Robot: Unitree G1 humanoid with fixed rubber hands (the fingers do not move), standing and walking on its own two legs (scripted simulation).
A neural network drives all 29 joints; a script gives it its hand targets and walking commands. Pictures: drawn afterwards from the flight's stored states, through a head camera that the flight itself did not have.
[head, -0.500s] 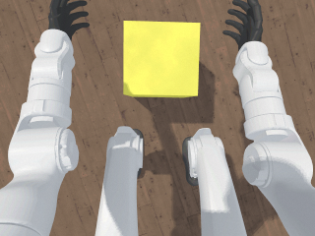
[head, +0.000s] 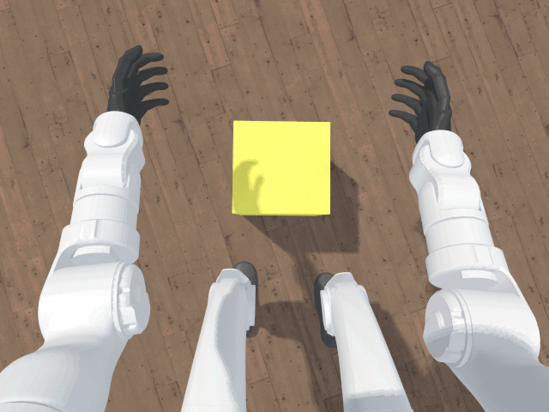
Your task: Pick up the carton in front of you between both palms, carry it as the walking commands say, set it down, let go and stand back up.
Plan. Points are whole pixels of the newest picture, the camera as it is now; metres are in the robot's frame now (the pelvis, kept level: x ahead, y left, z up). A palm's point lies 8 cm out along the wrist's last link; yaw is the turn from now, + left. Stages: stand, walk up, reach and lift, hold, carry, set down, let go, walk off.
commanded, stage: let go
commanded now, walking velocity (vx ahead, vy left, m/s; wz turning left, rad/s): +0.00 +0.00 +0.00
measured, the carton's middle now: (279, 175) +0.45 +0.01 -0.50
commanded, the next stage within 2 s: stand in 1.22 s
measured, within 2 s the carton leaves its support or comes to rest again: neither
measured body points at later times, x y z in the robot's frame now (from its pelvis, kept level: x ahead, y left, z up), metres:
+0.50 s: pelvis +0.07 -0.02 +0.11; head +0.23 -0.01 +0.53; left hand +0.34 +0.23 +0.01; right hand +0.35 -0.23 +0.01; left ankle +0.08 +0.11 -0.59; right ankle +0.05 -0.14 -0.59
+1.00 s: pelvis +0.08 -0.03 +0.15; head +0.09 -0.04 +0.60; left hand +0.24 +0.21 +0.08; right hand +0.27 -0.26 +0.08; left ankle +0.08 +0.11 -0.59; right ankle +0.05 -0.14 -0.59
